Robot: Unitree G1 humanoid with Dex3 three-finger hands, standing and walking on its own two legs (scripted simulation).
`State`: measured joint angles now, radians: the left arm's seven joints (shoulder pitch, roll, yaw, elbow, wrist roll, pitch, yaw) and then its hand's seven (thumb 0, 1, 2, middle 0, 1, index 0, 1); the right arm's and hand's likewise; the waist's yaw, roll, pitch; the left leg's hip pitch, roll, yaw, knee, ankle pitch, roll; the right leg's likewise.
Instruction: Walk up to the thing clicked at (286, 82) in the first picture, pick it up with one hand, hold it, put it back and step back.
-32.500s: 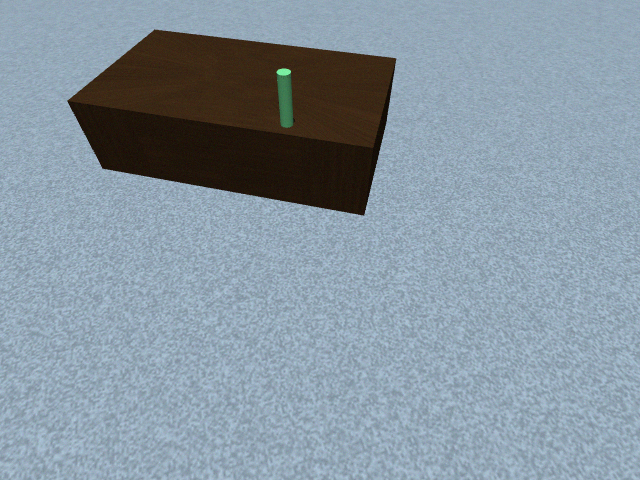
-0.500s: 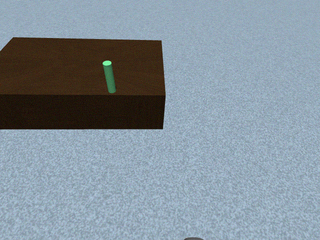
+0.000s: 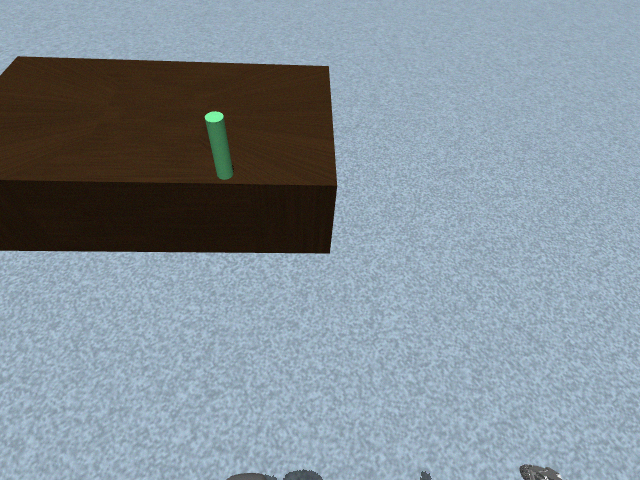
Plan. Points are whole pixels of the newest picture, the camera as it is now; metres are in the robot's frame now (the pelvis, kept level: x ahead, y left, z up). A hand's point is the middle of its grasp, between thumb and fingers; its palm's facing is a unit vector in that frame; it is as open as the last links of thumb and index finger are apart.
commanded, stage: step back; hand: left
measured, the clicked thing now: (220, 147) +1.01 +0.32 -0.29
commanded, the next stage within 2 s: stand in 0.16 s
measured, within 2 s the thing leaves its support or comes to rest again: neither
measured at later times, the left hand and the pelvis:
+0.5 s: hand out of the picture +0.09 +0.25 -0.14, palm faces -0.03 -0.94 -0.33, open 7.4 cm; pelvis +0.01 +0.00 +0.02, yaw +0 degrees
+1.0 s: hand out of the picture +0.09 +0.25 -0.14, palm faces -0.03 -0.94 -0.33, open 7.4 cm; pelvis +0.02 +0.00 +0.02, yaw +0 degrees
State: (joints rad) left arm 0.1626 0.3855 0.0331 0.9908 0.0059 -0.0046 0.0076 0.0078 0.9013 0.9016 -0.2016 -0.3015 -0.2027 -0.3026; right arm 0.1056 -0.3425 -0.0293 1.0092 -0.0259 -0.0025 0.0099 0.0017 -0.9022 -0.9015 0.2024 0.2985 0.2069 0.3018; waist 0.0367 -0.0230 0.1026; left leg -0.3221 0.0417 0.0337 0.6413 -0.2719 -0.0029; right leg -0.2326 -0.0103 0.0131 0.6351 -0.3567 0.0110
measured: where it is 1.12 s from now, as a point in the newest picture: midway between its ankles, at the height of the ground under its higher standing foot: outside the picture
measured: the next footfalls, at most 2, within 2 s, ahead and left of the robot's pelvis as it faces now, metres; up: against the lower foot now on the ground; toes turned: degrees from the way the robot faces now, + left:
none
